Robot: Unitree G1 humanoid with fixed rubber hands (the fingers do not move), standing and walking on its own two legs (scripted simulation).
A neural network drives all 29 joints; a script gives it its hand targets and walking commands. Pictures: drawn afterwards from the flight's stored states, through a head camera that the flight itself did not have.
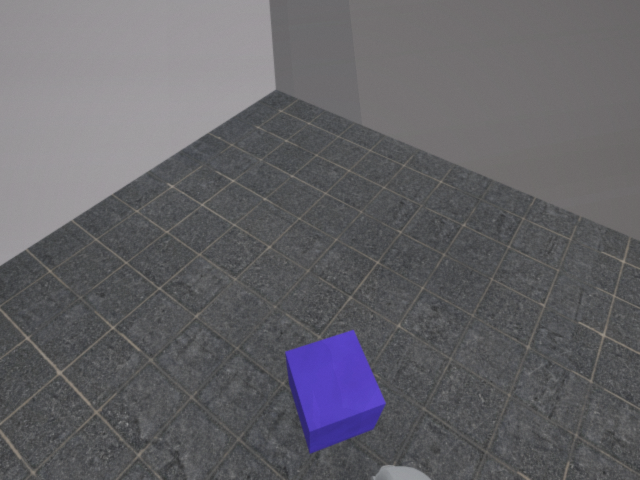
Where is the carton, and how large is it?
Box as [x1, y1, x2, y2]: [285, 330, 385, 453]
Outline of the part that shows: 353,330 285,352 289,384 310,453 372,429 385,403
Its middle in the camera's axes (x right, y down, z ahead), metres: +0.04 +0.44 +1.10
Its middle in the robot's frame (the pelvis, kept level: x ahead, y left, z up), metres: +0.44 -0.05 -0.65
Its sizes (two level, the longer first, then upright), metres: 0.210 0.200 0.250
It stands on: the floor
